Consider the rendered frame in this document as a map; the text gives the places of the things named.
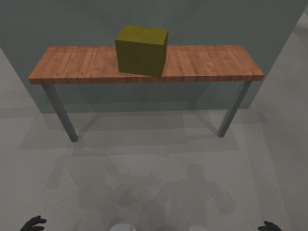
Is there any robot right hand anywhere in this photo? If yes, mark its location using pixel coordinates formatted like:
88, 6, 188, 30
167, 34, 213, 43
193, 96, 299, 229
258, 221, 282, 231

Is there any carton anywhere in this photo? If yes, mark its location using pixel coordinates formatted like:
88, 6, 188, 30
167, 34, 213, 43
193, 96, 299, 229
115, 25, 168, 78

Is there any robot left hand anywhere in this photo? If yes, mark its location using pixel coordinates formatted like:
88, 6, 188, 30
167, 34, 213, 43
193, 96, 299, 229
19, 216, 47, 231

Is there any table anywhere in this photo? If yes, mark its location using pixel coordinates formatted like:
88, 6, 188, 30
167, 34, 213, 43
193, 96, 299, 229
28, 45, 265, 142

